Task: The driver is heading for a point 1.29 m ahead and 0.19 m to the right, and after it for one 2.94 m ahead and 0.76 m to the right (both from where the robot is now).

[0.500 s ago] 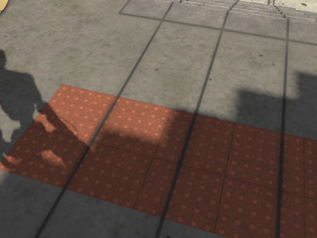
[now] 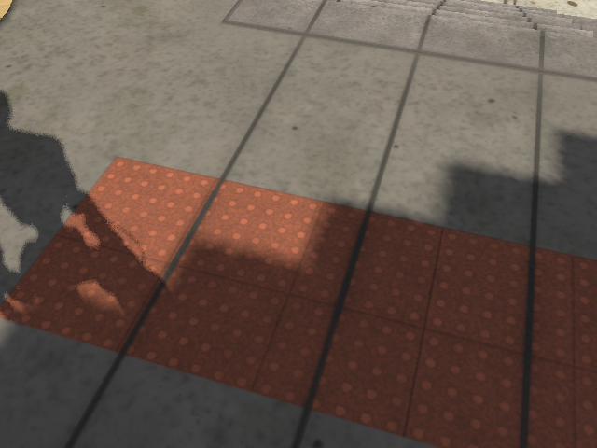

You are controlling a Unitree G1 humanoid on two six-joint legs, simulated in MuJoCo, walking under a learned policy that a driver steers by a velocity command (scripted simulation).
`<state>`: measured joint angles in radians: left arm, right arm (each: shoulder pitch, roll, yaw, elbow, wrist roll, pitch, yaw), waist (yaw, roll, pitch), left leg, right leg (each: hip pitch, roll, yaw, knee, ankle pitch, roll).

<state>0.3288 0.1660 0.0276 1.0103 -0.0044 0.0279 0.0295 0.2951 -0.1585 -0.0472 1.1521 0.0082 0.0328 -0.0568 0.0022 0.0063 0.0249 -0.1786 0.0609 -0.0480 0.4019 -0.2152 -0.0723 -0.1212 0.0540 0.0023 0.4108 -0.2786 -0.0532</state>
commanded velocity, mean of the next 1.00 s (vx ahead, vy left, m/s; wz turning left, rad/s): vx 0.03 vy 0.00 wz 0.00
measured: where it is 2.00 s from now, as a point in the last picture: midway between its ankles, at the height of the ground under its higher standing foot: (278, 425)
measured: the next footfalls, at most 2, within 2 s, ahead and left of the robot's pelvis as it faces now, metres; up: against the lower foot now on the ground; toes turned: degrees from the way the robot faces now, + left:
left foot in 1.12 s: +0.12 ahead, +0.13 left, +0.00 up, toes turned +3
right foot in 1.66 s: +0.55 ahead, -0.03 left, -0.14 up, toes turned -1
